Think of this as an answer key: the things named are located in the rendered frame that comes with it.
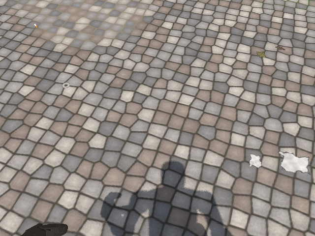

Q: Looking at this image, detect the robot left hand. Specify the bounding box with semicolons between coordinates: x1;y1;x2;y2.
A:
21;223;68;236

